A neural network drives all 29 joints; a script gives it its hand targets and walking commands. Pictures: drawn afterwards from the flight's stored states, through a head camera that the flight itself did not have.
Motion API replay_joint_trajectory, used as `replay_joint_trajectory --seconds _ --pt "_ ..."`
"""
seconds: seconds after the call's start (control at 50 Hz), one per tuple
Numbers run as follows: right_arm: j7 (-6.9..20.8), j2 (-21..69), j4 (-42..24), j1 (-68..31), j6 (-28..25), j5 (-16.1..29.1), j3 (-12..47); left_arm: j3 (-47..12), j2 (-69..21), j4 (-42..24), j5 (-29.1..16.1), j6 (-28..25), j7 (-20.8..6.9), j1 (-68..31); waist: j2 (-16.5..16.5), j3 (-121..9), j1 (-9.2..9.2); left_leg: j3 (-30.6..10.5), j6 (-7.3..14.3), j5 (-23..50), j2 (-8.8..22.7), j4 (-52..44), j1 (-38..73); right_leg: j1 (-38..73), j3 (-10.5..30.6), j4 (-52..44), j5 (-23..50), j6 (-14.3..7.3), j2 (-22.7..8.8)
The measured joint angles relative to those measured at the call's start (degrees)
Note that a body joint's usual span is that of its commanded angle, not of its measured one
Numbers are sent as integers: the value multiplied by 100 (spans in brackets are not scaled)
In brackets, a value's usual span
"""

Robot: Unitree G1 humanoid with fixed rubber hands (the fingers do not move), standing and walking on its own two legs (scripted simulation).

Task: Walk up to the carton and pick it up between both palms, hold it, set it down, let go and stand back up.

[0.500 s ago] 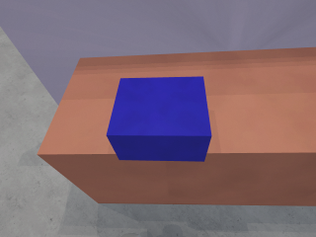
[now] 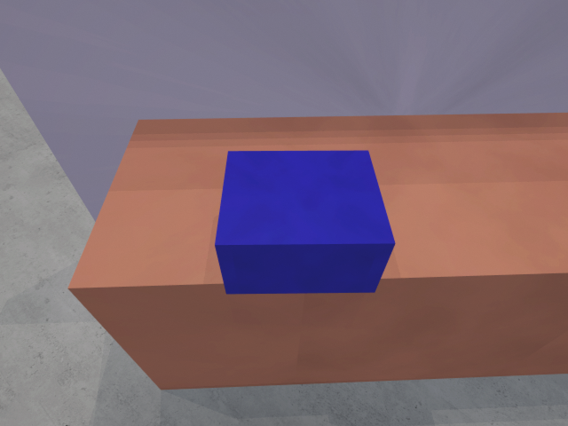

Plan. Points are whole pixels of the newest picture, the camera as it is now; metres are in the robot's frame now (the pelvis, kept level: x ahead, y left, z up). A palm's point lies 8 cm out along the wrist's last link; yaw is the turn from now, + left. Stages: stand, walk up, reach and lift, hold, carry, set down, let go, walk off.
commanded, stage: walk up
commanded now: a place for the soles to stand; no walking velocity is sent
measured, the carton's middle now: (299, 220) +0.48 -0.02 -0.02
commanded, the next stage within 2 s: reach and lift in 1.72 s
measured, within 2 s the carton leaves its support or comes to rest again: neither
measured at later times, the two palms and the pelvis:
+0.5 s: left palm out of the picture +0.06 +0.23 -0.12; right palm out of the picture +0.03 -0.28 -0.13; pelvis +0.01 -0.02 +0.00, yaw -2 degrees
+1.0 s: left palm out of the picture +0.05 +0.20 -0.12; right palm out of the picture +0.07 -0.31 -0.13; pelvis +0.01 -0.06 +0.00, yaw +1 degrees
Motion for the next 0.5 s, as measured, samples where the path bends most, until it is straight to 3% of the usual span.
replay_joint_trajectory --seconds 0.5 --pt "-19 -214 342 282 -73 -49 7 -130 -7 411 -67 -73 -25 95 -14 -40 -17 175 -156 65 125 -303 129 -76 216 -81 38 5 145"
